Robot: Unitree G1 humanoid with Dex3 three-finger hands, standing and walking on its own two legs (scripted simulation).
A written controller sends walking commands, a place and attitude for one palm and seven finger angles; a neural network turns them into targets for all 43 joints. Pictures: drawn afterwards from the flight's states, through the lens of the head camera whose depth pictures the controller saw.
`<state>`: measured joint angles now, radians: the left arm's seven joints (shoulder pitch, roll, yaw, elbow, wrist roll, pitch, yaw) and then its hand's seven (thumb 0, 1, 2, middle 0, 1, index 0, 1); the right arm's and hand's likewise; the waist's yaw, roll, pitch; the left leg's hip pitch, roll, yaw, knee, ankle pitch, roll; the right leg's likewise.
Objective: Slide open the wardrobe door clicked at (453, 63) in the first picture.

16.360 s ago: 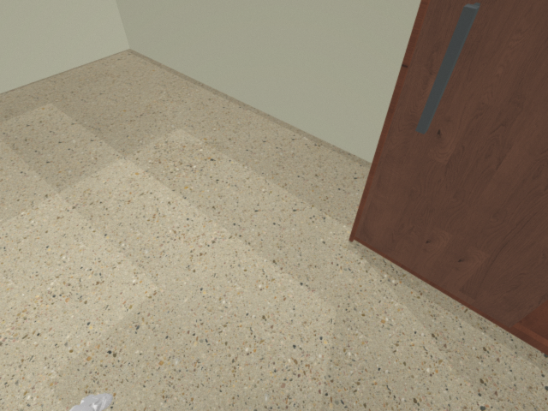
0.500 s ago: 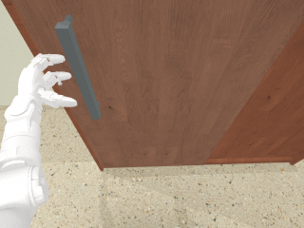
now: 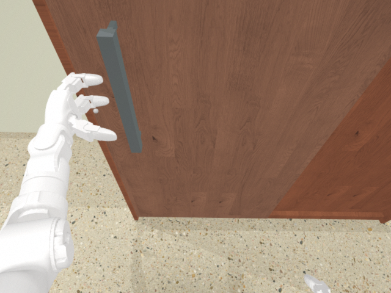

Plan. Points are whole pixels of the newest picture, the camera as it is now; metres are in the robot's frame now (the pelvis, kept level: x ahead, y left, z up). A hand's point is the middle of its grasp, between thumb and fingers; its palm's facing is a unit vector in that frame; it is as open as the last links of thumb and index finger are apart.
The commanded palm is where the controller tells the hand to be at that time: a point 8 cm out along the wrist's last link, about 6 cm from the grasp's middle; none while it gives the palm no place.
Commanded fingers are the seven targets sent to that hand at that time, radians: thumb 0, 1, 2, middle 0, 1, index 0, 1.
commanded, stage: move the hooked fingers beside the handle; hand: left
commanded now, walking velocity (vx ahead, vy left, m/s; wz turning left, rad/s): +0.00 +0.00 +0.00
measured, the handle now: (127, 98) +0.51 +0.15 +0.11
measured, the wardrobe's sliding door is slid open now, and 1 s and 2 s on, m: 0.00 0.00 0.00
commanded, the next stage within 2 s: feel for the door with the fingertips in 0.14 s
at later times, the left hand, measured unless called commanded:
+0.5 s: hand (107, 114) +0.44 +0.18 +0.13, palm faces +0.00 -1.00 -0.02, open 14.0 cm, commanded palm +0.41 +0.23 +0.13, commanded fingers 0.00 -0.50 0.30 -0.30 -1.20 -0.30 -1.20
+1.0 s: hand (108, 105) +0.46 +0.18 +0.13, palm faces +0.03 -1.00 +0.00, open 14.0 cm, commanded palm +0.44 +0.23 +0.13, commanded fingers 0.00 -0.50 0.30 -0.30 -1.20 -0.30 -1.20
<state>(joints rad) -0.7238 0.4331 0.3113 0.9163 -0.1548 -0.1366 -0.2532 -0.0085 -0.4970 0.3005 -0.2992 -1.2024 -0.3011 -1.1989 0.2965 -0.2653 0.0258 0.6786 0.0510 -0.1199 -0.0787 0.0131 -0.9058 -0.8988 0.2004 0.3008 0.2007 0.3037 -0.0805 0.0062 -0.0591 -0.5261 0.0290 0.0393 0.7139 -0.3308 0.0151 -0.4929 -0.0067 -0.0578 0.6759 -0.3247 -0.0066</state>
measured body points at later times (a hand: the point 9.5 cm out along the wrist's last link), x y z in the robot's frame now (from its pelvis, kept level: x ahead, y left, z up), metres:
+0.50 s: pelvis +0.00 -0.01 +0.00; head +0.04 -0.01 +0.45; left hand +0.43 +0.23 +0.13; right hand +0.08 -0.28 -0.11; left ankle +0.01 +0.11 -0.72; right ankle +0.01 -0.12 -0.72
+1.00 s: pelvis -0.01 -0.02 +0.00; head +0.05 -0.01 +0.45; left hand +0.45 +0.23 +0.13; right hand +0.05 -0.29 -0.11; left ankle +0.01 +0.11 -0.72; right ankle +0.01 -0.12 -0.72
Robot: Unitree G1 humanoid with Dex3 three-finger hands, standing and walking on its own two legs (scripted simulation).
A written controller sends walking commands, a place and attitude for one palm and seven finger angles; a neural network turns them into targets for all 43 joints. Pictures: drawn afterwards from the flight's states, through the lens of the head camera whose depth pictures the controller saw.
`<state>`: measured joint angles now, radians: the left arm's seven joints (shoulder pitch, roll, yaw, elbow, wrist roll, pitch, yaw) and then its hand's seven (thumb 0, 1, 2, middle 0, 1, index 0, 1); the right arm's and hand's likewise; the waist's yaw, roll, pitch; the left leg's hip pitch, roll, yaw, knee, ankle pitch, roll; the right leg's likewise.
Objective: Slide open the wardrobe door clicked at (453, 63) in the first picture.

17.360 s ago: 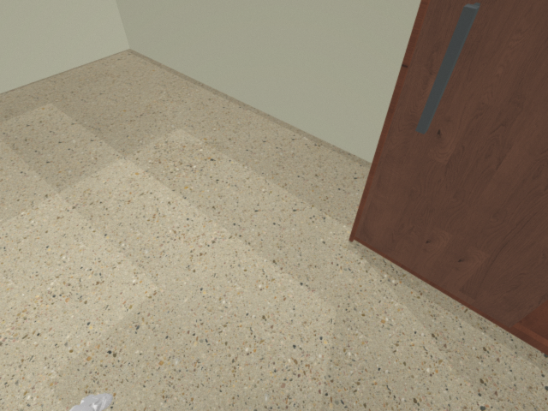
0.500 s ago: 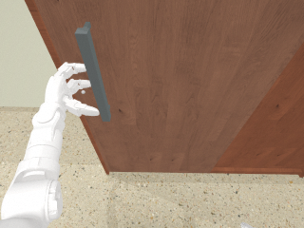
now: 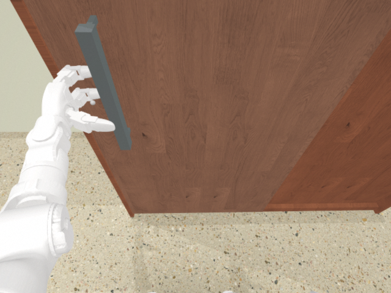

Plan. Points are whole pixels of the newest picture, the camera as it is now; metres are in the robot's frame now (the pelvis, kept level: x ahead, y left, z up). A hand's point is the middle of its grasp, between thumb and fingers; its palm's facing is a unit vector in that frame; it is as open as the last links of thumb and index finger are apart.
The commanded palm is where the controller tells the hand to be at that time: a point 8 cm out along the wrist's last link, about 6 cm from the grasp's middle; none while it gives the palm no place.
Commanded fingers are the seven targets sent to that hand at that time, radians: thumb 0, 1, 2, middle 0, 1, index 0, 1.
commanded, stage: feel for the door with the fingertips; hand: left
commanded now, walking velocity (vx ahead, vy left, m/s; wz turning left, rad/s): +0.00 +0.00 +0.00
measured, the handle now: (112, 95) +0.51 +0.17 +0.11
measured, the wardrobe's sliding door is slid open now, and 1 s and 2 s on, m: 0.00 0.00 0.00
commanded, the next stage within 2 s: slide the fingers in behind the handle in 0.08 s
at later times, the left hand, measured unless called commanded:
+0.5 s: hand (93, 102) +0.47 +0.20 +0.13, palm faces +0.01 -1.00 -0.01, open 13.8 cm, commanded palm +0.44 +0.24 +0.13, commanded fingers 0.00 -0.50 0.30 -0.30 -1.20 -0.30 -1.20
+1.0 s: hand (105, 106) +0.45 +0.17 +0.13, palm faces +0.01 -1.00 +0.00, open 14.0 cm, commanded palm +0.43 +0.22 +0.13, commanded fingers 0.00 -0.50 0.30 -0.30 -1.20 -0.30 -1.20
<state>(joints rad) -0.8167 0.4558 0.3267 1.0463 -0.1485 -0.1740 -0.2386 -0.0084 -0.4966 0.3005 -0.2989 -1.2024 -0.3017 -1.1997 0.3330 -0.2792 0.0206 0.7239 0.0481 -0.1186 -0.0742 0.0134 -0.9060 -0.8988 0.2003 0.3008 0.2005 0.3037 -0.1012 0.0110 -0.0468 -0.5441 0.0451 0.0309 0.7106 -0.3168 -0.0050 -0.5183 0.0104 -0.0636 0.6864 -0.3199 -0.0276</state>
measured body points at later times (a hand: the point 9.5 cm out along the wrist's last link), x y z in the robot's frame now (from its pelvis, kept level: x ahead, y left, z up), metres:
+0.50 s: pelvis +0.01 +0.01 +0.00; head +0.05 +0.02 +0.45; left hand +0.46 +0.25 +0.13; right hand +0.06 -0.25 -0.11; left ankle +0.02 +0.12 -0.72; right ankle +0.01 -0.10 -0.72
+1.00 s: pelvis +0.00 +0.01 +0.00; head +0.04 +0.01 +0.45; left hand +0.45 +0.23 +0.13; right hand +0.09 -0.25 -0.11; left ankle +0.02 +0.12 -0.72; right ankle +0.01 -0.10 -0.72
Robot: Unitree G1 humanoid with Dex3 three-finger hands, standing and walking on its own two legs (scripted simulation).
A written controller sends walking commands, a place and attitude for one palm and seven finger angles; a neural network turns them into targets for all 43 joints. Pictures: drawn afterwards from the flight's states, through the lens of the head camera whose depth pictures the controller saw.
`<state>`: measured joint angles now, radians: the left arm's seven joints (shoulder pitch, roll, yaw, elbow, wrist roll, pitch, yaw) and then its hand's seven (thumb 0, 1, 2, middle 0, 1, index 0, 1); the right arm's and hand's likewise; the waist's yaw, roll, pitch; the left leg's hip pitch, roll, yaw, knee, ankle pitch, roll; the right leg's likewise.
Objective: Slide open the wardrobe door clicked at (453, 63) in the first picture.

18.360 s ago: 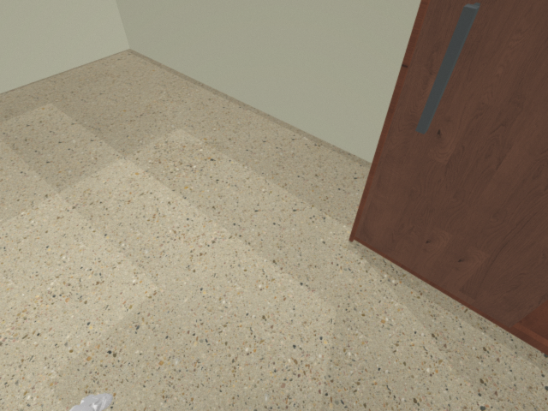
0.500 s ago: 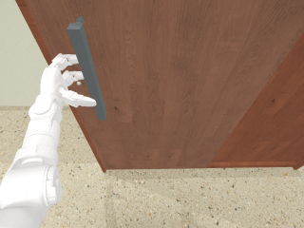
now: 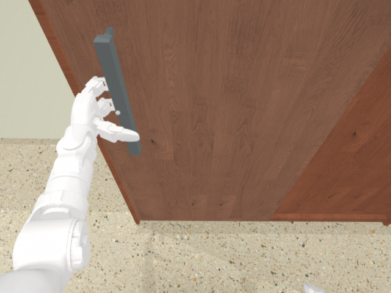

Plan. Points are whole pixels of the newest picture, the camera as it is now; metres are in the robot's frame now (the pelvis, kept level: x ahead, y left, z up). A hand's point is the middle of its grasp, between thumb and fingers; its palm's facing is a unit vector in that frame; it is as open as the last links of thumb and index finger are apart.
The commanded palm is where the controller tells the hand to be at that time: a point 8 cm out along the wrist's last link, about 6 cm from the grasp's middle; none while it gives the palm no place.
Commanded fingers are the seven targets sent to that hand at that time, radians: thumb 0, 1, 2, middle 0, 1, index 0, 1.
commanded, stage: slide the fingers in behind the handle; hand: left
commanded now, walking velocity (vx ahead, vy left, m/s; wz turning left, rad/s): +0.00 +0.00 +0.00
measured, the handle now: (125, 102) +0.51 +0.16 +0.11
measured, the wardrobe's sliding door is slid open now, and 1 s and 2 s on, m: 0.00 0.00 0.00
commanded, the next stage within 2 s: grip the handle and tug to test in 1.00 s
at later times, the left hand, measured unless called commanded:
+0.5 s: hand (129, 110) +0.46 +0.14 +0.13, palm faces +0.02 -1.00 -0.01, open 14.0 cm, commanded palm +0.43 +0.19 +0.13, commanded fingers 0.00 -0.50 0.30 -0.30 -1.20 -0.30 -1.20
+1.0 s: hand (130, 110) +0.46 +0.14 +0.12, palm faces +0.01 -1.00 -0.01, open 13.9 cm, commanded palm +0.43 +0.19 +0.13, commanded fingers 0.00 -0.50 0.30 -0.30 -1.20 -0.30 -1.20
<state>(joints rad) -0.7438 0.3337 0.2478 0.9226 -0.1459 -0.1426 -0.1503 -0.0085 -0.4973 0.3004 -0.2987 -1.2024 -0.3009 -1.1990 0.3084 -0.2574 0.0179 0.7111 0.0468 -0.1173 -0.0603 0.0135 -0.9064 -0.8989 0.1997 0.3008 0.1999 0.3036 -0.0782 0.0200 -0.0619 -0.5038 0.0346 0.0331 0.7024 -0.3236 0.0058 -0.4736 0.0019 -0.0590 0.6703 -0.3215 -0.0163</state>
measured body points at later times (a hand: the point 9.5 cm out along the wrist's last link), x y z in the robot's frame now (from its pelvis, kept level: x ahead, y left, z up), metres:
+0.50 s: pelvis +0.00 -0.01 +0.00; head +0.04 -0.02 +0.45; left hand +0.45 +0.19 +0.13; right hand +0.06 -0.28 -0.12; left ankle +0.02 +0.11 -0.72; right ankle +0.01 -0.11 -0.72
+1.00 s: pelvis +0.00 +0.00 +0.00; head +0.04 +0.00 +0.45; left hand +0.46 +0.19 +0.13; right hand +0.07 -0.26 -0.12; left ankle +0.02 +0.11 -0.72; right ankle +0.01 -0.11 -0.72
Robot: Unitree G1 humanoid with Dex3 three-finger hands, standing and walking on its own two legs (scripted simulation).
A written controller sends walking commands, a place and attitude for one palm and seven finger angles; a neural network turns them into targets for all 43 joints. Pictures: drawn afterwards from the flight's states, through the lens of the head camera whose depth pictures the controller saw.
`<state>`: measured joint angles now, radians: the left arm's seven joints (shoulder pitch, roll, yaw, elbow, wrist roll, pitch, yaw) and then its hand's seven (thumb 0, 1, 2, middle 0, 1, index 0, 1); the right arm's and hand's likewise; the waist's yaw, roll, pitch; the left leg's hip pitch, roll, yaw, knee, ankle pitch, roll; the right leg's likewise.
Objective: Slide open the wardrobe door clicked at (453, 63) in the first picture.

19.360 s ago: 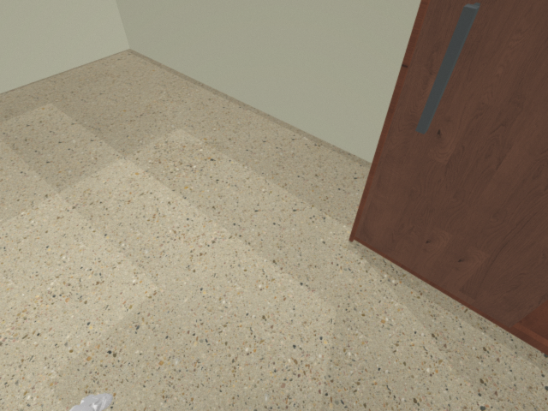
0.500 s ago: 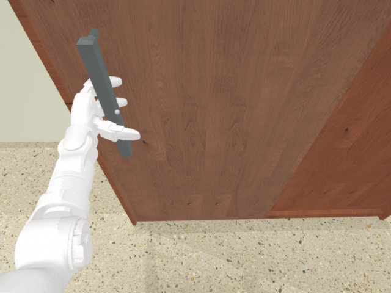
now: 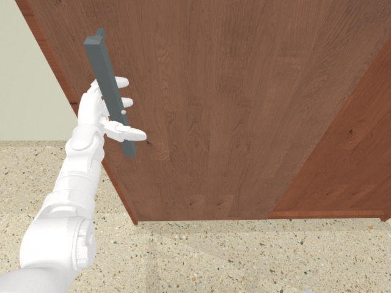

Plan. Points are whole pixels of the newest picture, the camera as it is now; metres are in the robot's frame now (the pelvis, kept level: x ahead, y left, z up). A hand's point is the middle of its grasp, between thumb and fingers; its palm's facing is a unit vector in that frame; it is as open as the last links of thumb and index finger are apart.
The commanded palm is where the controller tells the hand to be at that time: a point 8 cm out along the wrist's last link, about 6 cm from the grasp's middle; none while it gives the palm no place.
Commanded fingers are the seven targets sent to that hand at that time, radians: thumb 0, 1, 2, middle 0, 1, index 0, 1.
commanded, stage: grip the handle and tug to test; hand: left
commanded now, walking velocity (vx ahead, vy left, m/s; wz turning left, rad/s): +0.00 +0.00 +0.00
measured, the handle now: (118, 103) +0.50 +0.17 +0.11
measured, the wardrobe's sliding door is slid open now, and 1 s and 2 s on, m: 0.00 0.00 0.00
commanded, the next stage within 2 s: tug the door sideways, standing still in 1.52 s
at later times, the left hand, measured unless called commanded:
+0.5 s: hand (121, 113) +0.45 +0.15 +0.13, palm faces +0.04 -1.00 -0.02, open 10.4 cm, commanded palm +0.42 +0.19 +0.13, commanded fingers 0.00 0.48 0.72 -0.41 -1.34 -0.41 -1.34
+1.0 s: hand (122, 113) +0.45 +0.15 +0.13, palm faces +0.05 -1.00 -0.02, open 6.0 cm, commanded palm +0.42 +0.19 +0.13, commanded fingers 0.00 0.90 0.90 -0.45 -1.40 -0.45 -1.40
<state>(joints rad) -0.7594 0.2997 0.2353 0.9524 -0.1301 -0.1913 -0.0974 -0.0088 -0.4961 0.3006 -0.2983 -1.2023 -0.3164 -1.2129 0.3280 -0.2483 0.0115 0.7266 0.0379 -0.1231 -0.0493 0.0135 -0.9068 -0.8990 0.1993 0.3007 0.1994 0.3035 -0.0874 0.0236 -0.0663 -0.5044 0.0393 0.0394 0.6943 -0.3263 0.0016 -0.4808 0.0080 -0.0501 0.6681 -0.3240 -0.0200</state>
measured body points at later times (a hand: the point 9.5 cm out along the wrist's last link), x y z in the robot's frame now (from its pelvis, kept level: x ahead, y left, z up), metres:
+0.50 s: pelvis +0.00 +0.00 +0.00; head +0.03 +0.00 +0.45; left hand +0.44 +0.20 +0.13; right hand +0.08 -0.26 -0.11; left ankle +0.01 +0.12 -0.72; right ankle +0.00 -0.11 -0.72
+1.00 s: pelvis +0.00 +0.00 +0.00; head +0.03 -0.01 +0.45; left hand +0.44 +0.20 +0.13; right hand +0.07 -0.26 -0.12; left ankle +0.01 +0.12 -0.72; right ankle +0.00 -0.11 -0.72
